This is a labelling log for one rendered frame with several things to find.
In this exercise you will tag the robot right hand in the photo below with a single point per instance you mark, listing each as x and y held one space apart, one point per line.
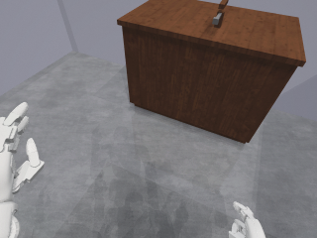
250 229

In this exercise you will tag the tap lever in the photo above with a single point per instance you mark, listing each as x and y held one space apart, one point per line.
216 19

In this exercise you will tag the robot left forearm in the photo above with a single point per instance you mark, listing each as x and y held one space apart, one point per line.
10 226

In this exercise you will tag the counter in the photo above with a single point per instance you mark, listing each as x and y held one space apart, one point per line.
220 78

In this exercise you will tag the robot left hand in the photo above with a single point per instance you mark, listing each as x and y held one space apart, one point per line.
11 129

